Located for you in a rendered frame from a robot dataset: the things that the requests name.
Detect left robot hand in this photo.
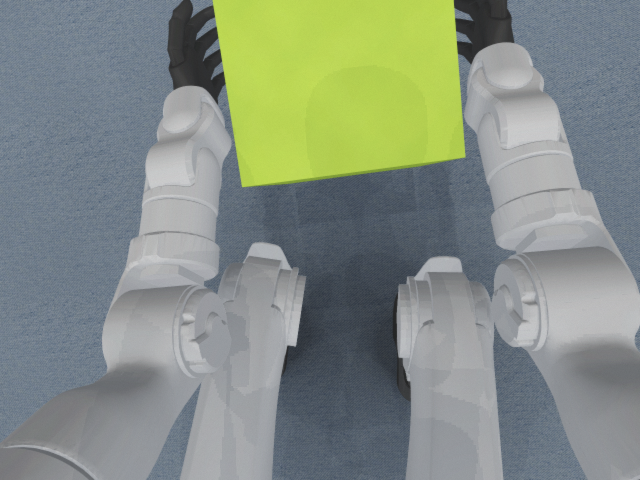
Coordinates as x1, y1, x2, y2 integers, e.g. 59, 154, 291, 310
167, 0, 226, 105

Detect robot left shin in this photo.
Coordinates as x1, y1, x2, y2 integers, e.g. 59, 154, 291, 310
217, 242, 292, 354

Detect carton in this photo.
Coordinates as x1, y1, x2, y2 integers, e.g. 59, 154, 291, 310
213, 0, 465, 187

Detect robot right upper arm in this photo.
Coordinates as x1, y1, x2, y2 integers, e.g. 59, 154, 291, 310
491, 246, 640, 480

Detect right robot forearm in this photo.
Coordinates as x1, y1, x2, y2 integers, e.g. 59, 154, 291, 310
464, 42, 640, 333

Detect right robot hand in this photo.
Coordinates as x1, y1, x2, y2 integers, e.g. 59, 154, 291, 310
454, 0, 514, 64

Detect robot left foot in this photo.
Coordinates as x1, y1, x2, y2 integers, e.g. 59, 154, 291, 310
281, 346, 289, 377

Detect robot left upper arm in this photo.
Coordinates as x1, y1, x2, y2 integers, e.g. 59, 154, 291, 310
0, 284, 231, 480

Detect left robot forearm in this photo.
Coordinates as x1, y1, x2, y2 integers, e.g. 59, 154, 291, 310
102, 86, 232, 358

